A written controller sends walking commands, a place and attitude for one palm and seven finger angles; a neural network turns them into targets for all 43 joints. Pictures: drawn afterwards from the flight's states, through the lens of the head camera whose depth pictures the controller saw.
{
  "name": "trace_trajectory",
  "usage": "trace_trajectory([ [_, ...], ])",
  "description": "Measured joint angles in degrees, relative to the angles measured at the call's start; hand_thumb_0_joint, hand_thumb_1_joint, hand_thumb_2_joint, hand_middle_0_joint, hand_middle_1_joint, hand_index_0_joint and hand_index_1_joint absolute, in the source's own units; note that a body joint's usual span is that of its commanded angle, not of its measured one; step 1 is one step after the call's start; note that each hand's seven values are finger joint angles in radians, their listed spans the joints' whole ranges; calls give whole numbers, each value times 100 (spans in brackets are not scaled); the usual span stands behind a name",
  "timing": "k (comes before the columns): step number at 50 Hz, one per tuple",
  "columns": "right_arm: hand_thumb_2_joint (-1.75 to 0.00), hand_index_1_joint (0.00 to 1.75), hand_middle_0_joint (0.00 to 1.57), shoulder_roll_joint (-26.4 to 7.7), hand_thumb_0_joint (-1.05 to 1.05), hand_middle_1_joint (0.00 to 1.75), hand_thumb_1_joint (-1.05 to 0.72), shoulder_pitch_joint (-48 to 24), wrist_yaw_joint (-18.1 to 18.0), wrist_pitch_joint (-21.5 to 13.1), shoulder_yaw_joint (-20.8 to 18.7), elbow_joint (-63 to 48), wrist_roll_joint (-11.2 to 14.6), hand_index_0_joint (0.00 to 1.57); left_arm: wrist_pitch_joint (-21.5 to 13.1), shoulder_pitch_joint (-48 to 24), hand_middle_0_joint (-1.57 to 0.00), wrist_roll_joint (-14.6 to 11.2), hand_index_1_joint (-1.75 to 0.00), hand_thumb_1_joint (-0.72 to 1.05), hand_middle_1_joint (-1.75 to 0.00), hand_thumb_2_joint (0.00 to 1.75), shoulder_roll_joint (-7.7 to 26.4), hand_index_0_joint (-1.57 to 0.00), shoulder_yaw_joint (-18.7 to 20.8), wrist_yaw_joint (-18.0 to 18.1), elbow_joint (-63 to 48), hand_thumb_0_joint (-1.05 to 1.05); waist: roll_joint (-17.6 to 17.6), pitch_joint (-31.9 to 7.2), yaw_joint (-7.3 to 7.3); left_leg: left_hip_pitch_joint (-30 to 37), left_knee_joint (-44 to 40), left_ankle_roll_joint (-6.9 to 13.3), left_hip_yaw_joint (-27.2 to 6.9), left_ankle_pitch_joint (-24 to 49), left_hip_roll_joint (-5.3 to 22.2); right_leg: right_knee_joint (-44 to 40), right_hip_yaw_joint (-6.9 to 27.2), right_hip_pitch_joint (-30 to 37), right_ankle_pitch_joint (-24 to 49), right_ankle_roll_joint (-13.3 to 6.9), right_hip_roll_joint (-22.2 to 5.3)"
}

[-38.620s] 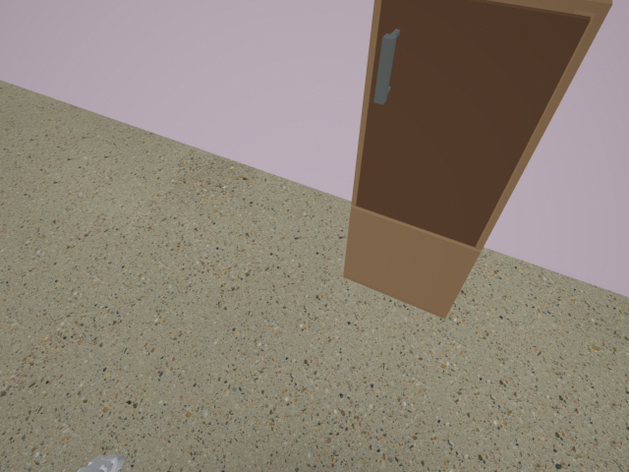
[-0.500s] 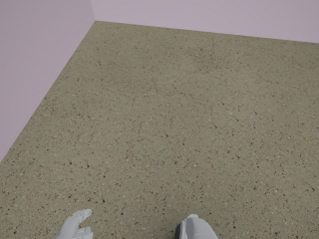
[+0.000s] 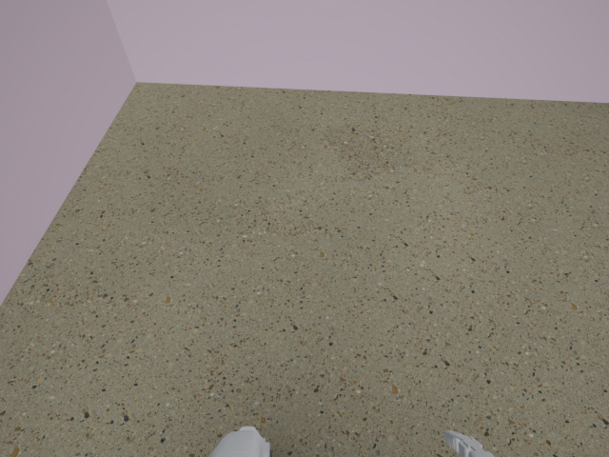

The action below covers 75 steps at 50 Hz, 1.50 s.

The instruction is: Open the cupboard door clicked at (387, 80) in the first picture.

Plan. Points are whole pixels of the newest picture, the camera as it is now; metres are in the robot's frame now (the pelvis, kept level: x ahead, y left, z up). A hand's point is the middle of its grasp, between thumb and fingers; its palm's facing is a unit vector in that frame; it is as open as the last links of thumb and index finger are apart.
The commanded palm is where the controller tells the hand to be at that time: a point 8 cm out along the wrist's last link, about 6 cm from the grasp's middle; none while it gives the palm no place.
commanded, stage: walk to a spot facing it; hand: left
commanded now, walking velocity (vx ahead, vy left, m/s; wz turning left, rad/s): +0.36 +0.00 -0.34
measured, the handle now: out of the picture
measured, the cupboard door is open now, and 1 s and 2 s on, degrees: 44 44 44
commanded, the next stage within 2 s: turn to face it in 0.28 s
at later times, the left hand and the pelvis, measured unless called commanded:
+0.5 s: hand (261, 290) +0.42 +0.13 -0.17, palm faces -0.25 -0.94 -0.24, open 7.4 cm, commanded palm none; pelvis +0.23 -0.04 -0.02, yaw -12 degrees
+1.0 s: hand (247, 277) +0.45 +0.16 -0.18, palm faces +0.08 -0.97 -0.22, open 7.3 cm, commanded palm none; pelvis +0.36 -0.04 -0.01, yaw +3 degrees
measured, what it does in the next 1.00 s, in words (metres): walks ahead: left foot, then right foot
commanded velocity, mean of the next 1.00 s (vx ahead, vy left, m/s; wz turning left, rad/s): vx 0.09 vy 0.00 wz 0.21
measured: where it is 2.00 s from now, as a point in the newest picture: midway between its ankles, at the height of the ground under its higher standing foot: (353, 382)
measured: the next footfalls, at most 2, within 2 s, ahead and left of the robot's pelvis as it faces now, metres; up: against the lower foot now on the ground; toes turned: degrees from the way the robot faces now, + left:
left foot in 0.06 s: +0.16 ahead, +0.13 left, +0.00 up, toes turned +3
right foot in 0.46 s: +0.31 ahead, -0.17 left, +0.00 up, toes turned -20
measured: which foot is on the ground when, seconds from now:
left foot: up 0.00-0.04, down 0.06-0.46, up 0.48-0.76, down 0.78-1.00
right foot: down 0.00-0.06, up 0.08-0.44, down 0.46-0.78, up 0.80-1.00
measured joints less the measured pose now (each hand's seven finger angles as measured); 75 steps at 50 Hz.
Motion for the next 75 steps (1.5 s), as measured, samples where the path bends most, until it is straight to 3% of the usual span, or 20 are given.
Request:
trace_trajectory([
  [3,-90,30,20,-22,1,30,-91,-154,-23,-182,61,-107,-50,20,54,370,-20,-36,-30,92,-30,89,-41,-20,3,1,150,0,20,-63,72,551,-815,299,69,351,-92,949,124,-142,-596,103,11],
  [5,-90,30,20,46,1,30,-91,-183,-79,-283,85,-176,-87,20,150,386,-20,-38,-30,92,-30,89,-5,-20,-3,-23,259,0,-112,6,58,592,-418,465,242,206,-114,2866,90,-844,-899,124,-104],
  [7,-90,30,20,113,0,30,-91,-27,-112,-317,106,-209,-89,20,235,280,-20,6,-30,92,-30,89,35,-19,19,-48,297,0,-218,19,40,805,-395,449,386,-88,-142,4317,-13,-1572,-707,165,-278],
  [9,-90,30,20,155,0,30,-91,219,-155,-340,112,-127,-79,20,304,87,-20,51,-30,92,-30,89,48,-19,56,-98,221,1,-243,16,32,1108,-695,362,463,-115,-162,4845,-117,-2161,-328,234,-497],
  [16,-90,30,20,-77,0,30,-94,1062,-205,-209,-32,348,-53,20,387,-602,-19,89,-30,92,-30,89,-39,-19,109,-226,-315,1,-32,-3,-109,2074,-1585,265,794,-240,-21,3036,-364,-2951,459,409,-982],
  [22,-90,30,20,-241,0,30,-93,1669,-194,-74,-32,560,-73,20,349,-1203,-19,105,-30,91,-30,89,177,-19,111,-230,-546,0,53,123,-457,2547,-1180,-68,1093,-989,287,1654,-661,-2470,715,276,-779],
  [24,-90,30,20,-204,0,30,-92,1867,-183,-19,9,708,15,20,139,-1358,-19,96,-30,91,-30,89,290,-19,84,-159,-593,0,-62,117,-524,2175,48,-69,891,-1438,329,1514,-629,-2204,923,99,-795],
  [27,-90,30,20,-202,1,30,-92,1777,-222,161,16,904,90,19,32,-1537,-19,12,-30,91,-30,89,164,-19,-27,-12,-572,0,98,227,-633,1225,2169,17,144,-1815,190,1747,-820,-1942,305,151,-755],
  [29,-90,30,20,-120,1,30,-92,1670,-231,228,26,932,87,19,47,-1524,-19,0,-30,91,-30,89,58,-19,-95,63,-545,0,102,181,-679,728,2583,14,7,-1582,130,1436,-946,-1639,281,272,-757],
  [32,-90,30,20,77,1,30,-92,1515,-190,253,72,816,86,19,104,-1443,-19,4,-30,91,-30,89,-84,-19,-172,104,-458,0,-11,79,-719,321,2063,-18,62,-1224,102,985,-1126,-1244,313,281,-799],
  [38,-90,30,20,354,1,30,-91,1171,-54,255,128,492,42,19,174,-1270,-20,-54,-30,93,-30,89,-275,-20,-95,146,-455,-2,-173,76,-594,316,331,-8,345,-336,29,1091,-1543,-845,-116,463,-939],
  [40,-90,30,20,257,2,30,-93,1140,-56,239,89,407,-23,20,256,-1159,-20,-58,-30,93,-30,89,-263,-20,-77,134,-504,-2,-120,-8,-546,402,-5,329,310,-69,-25,1686,-1594,-995,-527,585,-1009],
  [43,-90,30,20,213,2,30,-93,951,-128,197,43,288,-65,20,482,-1090,-20,-36,-30,93,-30,89,-76,-20,9,161,-473,-2,-209,-55,-544,264,251,638,246,-466,-172,3482,-808,-1751,-1384,695,-888],
  [47,-90,30,20,112,1,30,-93,825,-223,98,15,140,-49,20,573,-1129,-20,-9,-30,92,-30,89,125,-20,110,148,-414,-1,-183,-42,-455,469,-269,563,97,-242,-315,4578,-273,-2434,-844,820,-767],
  [56,-90,30,20,-219,1,30,-91,652,-150,239,-108,21,-43,20,593,-1142,-19,-16,-30,92,-30,89,279,-19,107,128,-677,0,141,5,-366,826,-861,350,-529,17,-377,2879,-73,-2232,-616,869,-645],
  [59,-90,30,20,-321,1,30,-91,613,-115,349,-171,-12,-17,20,518,-1099,-19,-24,-30,91,-30,89,270,-19,64,114,-796,0,230,-1,-374,750,-639,196,-800,-92,-425,1720,-166,-1735,-137,800,-554],
  [61,-90,30,20,-389,1,30,-91,583,-84,420,-227,-34,30,20,409,-1021,-20,25,-30,91,-30,89,268,-19,35,135,-876,0,198,-37,-320,478,-6,129,-847,-704,-519,1266,-195,-1558,8,580,-626],
  [65,-90,30,20,-556,1,30,-91,347,-33,556,-317,6,24,20,377,-860,-20,36,-30,91,-30,89,71,-19,-73,186,-869,0,274,102,-319,-189,2337,4,-585,-1313,-514,1319,-533,-1350,-62,376,-765],
  [67,-90,30,20,-542,1,30,-91,253,-4,564,-304,-15,35,20,375,-748,-20,40,-30,91,-30,89,19,-19,-101,194,-831,0,180,132,-335,-251,2662,-75,-398,-1205,-436,1138,-670,-1193,-12,360,-863],
  [75,-90,30,20,-358,1,30,-91,-99,67,533,-153,-121,84,19,318,-420,-20,70,-30,91,-30,89,-38,-20,-137,138,-729,0,-171,285,-172,495,799,-68,92,-1204,-326,1078,-1303,-898,-165,419,-1191],
])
